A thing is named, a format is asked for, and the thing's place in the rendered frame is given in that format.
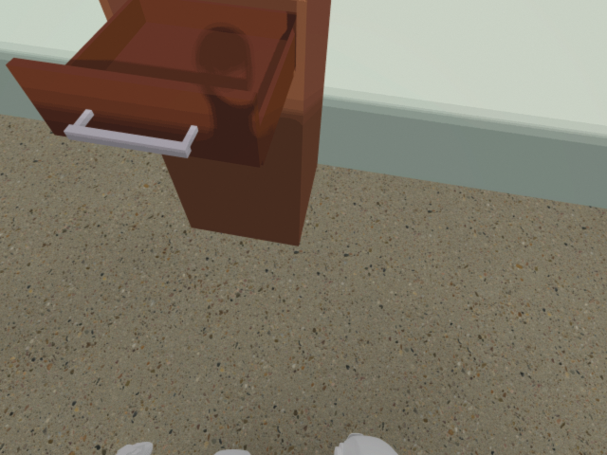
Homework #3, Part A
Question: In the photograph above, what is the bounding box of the handle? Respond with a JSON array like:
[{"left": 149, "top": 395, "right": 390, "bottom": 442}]
[{"left": 64, "top": 109, "right": 198, "bottom": 158}]

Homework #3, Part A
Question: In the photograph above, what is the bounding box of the drawer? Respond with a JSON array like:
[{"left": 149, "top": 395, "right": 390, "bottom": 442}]
[{"left": 6, "top": 0, "right": 297, "bottom": 168}]

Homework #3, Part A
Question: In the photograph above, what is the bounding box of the cabinet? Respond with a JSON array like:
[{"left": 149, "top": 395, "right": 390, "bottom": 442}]
[{"left": 99, "top": 0, "right": 331, "bottom": 246}]

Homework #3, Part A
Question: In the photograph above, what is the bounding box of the right robot thigh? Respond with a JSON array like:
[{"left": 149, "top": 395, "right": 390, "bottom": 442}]
[{"left": 334, "top": 435, "right": 398, "bottom": 455}]

